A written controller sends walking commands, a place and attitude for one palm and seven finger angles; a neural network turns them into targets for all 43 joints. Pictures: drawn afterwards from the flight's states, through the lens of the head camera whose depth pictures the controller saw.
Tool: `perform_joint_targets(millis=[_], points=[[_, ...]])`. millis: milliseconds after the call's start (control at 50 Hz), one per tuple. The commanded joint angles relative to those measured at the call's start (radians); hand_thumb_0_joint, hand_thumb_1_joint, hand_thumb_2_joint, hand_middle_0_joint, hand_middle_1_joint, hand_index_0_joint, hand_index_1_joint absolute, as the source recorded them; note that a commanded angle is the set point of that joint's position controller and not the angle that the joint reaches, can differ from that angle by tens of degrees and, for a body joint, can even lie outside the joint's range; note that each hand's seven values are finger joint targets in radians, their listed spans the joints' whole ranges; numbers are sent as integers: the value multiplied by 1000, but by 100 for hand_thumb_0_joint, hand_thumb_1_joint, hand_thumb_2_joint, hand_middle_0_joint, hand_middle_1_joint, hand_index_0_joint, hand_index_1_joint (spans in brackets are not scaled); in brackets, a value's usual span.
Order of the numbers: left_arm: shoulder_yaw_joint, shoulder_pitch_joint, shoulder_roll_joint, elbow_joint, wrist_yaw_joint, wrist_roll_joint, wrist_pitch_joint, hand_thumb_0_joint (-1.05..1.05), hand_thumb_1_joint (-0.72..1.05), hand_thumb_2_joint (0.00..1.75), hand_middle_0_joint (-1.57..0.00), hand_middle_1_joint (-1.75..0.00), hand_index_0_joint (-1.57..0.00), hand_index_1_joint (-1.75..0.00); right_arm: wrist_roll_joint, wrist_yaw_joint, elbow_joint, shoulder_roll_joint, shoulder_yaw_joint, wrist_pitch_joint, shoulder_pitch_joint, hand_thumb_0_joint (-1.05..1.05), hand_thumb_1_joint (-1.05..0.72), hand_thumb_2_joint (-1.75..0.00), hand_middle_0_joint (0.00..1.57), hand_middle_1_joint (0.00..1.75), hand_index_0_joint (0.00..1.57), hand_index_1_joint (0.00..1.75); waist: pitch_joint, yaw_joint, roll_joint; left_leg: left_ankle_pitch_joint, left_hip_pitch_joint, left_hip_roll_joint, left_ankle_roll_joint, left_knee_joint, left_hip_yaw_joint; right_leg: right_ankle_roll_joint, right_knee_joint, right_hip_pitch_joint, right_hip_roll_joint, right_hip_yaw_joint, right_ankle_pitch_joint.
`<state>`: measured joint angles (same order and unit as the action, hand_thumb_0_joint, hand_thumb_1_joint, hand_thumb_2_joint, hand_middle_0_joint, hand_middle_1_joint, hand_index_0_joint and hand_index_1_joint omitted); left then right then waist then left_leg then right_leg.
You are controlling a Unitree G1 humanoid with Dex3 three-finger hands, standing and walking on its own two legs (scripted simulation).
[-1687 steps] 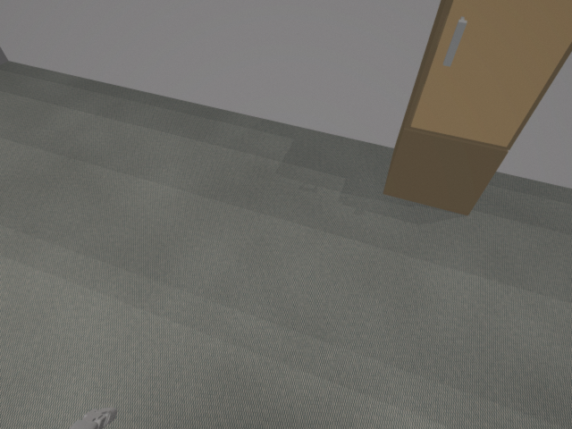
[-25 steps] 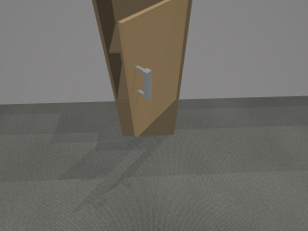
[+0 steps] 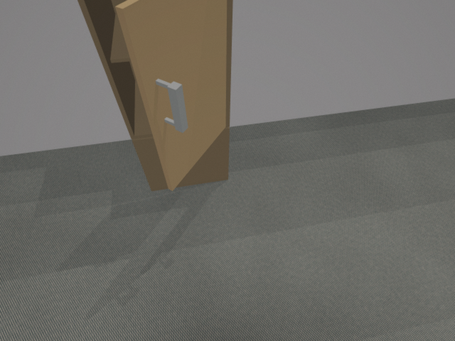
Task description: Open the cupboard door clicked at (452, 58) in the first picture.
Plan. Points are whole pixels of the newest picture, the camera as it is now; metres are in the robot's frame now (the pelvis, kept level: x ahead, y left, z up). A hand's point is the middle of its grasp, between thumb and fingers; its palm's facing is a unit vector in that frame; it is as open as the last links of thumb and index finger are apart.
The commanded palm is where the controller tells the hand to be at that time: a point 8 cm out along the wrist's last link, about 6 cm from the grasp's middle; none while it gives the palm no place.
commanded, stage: walk to a spot facing it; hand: left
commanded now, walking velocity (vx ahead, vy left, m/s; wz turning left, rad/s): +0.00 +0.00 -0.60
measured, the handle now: (171, 105) +0.62 +0.19 +0.02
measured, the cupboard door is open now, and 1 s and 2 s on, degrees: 49 49 49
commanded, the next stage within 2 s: none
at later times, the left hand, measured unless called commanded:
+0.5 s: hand out of the picture +0.08 +0.15 -0.16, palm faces -0.18 -0.95 -0.24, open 7.4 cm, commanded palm none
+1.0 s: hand (195, 299) +0.22 +0.09 -0.16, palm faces -0.54 -0.80 -0.26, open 7.4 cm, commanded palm none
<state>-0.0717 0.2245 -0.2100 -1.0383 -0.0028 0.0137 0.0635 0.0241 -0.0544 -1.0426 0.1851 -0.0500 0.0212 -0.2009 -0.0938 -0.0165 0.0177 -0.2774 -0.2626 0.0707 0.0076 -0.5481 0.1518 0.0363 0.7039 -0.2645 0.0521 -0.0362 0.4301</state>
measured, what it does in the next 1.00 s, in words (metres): steps on the spot, turning right: left foot, then right foot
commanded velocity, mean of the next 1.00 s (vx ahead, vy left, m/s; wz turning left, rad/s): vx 0.05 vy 0.00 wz -0.60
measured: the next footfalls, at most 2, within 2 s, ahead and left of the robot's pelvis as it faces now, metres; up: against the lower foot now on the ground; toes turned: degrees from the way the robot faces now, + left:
left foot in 0.62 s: +0.08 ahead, +0.09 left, +0.00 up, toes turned -20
right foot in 0.98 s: -0.02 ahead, -0.16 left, +0.00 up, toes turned -38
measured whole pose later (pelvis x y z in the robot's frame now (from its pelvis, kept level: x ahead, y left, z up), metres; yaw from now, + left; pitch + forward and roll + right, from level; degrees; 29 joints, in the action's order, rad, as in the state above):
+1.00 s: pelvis +0.01 -0.04 -0.01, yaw -34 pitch +2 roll +0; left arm -0.08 0.14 -0.26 -0.90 -0.05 0.03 0.04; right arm 0.02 -0.02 -0.93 0.24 -0.05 0.02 -0.29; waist -0.08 0.01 -0.03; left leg -0.44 -0.25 0.16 0.06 -0.68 0.19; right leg 0.02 0.60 -0.32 -0.01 0.07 0.32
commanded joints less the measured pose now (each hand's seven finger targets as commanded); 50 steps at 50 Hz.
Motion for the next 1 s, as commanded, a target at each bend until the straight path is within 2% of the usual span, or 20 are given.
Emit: perform_joint_targets(millis=[0, 100, 120, 140, 160, 180, 220, 300, 460, 540, 560, 580, 600, 620, 720, 860, 920, 940, 960, 980], points=[[-32, -40, -83, 113, -10, 7, -15, 0, 90, 90, -20, -30, -20, -30, 12, -9, 63, 201, -37, -23, -61, 0, -90, -90, 20, 30, 20, 30, 75, 22, -199, 267, 100, 359, -194, 264, -287, -19, 286, -178, -86, -5, 142], [-37, 98, -92, 83, -18, 9, -25, 0, 90, 90, -20, -30, -20, -30, 5, 5, 114, 221, -47, -8, 50, 0, -90, -90, 20, 30, 20, 30, 133, -58, -81, 126, -31, 236, -64, 32, -62, -27, -139, 105, -68, 94, -151], [-49, 129, -163, 78, -9, 19, -36, 0, 90, 90, -20, -30, -20, -30, -7, 10, 131, 173, -45, -1, 51, 0, -90, -90, 20, 30, 20, 30, 116, -74, 151, -65, -134, 124, 3, -171, 12, 1, -346, 159, -172, -82, -259], [-69, 125, -277, 96, 9, 28, -46, 0, 90, 90, -20, -30, -20, -30, -8, 22, 181, 106, -29, 2, 75, 0, -90, -90, 20, 30, 20, 30, 77, -81, 411, -355, -336, -18, 53, -453, 10, 105, -447, 151, -408, -471, -441], [-66, 131, -278, 99, 18, 11, -46, 0, 90, 90, -20, -30, -20, -30, -9, 25, 180, 144, -36, 12, 96, 0, -90, -90, 20, 30, 20, 30, 75, -86, 273, -339, -336, -1, 38, -574, -127, 175, -430, 118, -427, -463, -453], [-60, 75, -273, 121, 17, 10, -40, 0, 90, 90, -20, -30, -20, -30, -12, 36, 179, 128, -38, 13, 86, 0, -90, -90, 20, 30, 20, 30, 49, -51, 175, -275, -338, 16, 34, -602, -140, 191, -426, 62, -394, -393, -279], [-50, -14, -207, 146, 24, 12, -44, 0, 90, 90, -20, -30, -20, -30, -6, 30, 164, 140, -41, 15, 99, 0, -90, -90, 20, 30, 20, 30, 39, -8, 199, -158, -357, 23, 45, -635, -170, 153, -388, 59, -298, -354, -373], [-47, 35, -198, 145, 29, 10, -56, 0, 90, 90, -20, -30, -20, -30, -14, 28, 166, 105, -33, 13, 92, 0, -90, -90, 20, 30, 20, 30, 136, -10, 73, -125, -290, -9, 59, -531, -154, 148, -313, 159, -260, -294, -636], [-57, 74, -207, 145, 29, 17, -51, 0, 90, 90, -20, -30, -20, -30, -23, 16, 218, 105, -30, -3, 150, 0, -90, -90, 20, 30, 20, 30, 147, -32, 126, -174, -243, -48, 50, -302, -178, 174, -289, 209, -253, -403, -737], [-56, -15, -191, 169, 26, 10, -42, 0, 90, 90, -20, -30, -20, -30, -31, 8, 186, 114, -29, -18, 14, 0, -90, -90, 20, 30, 20, 30, 173, 47, 79, 15, 76, -50, 41, 58, -181, 90, -203, 1, -179, -385, -633], [-46, -19, -152, 184, 22, 0, -39, 0, 90, 90, -20, -30, -20, -30, -23, 2, 171, 169, -35, -29, -41, 0, -90, -90, 20, 30, 20, 30, 199, 65, -56, 72, 239, 67, 7, 199, -276, 33, -127, -141, -85, -293, -409], [-35, 4, -99, 203, 7, -10, -38, 0, 90, 90, -20, -30, -20, -30, -8, -1, 181, 267, -51, -37, -58, 0, -90, -90, 20, 30, 20, 30, 205, 55, -346, 237, 338, 346, -95, 272, -550, -41, 87, -324, 45, -111, 99], [-35, -45, -133, 210, 2, 4, -38, 0, 90, 90, -20, -30, -20, -30, -1, -8, 184, 286, -50, -28, -79, 0, -90, -90, 20, 30, 20, 30, 160, 73, -286, 375, 233, 439, -185, 257, -592, -67, 296, -330, 7, -57, 206], [-42, -34, -139, 221, -6, 10, -37, 0, 90, 90, -20, -30, -20, -30, 8, -9, 212, 259, -41, -25, -39, 0, -90, -90, 20, 30, 20, 30, 118, 43, -179, 375, 121, 419, -212, 253, -514, -77, 410, -306, -31, -51, 165], [-36, -24, -97, 192, -31, 9, -24, 0, 90, 90, -20, -30, -20, -30, 8, -5, 218, 187, -20, -36, -6, 0, -90, -90, 20, 30, 20, 30, 127, 6, -211, 619, 181, 216, -121, 162, -184, -103, 457, -328, -62, 29, 6], [-17, -121, -75, 221, -43, 6, -31, 0, 90, 90, -20, -30, -20, -30, 9, 12, 175, 227, -43, -27, -106, 0, -90, -90, 20, 30, 20, 30, 145, 62, -257, 542, 201, 247, -107, 121, -94, -74, 80, -170, -60, 134, -13], [-25, -45, -102, 194, -47, 9, -38, 0, 90, 90, -20, -30, -20, -30, 8, 21, 182, 238, -44, -22, -72, 0, -90, -90, 20, 30, 20, 30, 153, 6, -180, 175, 60, 249, -60, 43, -70, -39, -161, 71, -45, 156, -95], [-38, 61, -156, 159, -41, 15, -48, 0, 90, 90, -20, -30, -20, -30, -1, 32, 192, 216, -41, -23, -47, 0, -90, -90, 20, 30, 20, 30, 189, -55, -53, 14, -92, 198, -18, -109, -12, -3, -281, 278, -92, 78, -118], [-67, 159, -296, 131, -23, 25, -61, 0, 90, 90, -20, -30, -20, -30, -16, 43, 236, 120, -18, -24, -2, 0, -90, -90, 20, 30, 20, 30, 190, -113, 351, -374, -399, 35, 50, -422, 95, 115, -422, 445, -381, -377, -66], [-73, 198, -334, 124, -3, 5, -54, 0, 90, 90, -20, -30, -20, -30, -7, 40, 277, 157, -13, -16, 96, 0, -90, -90, 20, 30, 20, 30, 138, -152, 336, -440, -500, 12, 48, -584, -72, 193, -480, 359, -466, -543, -51]])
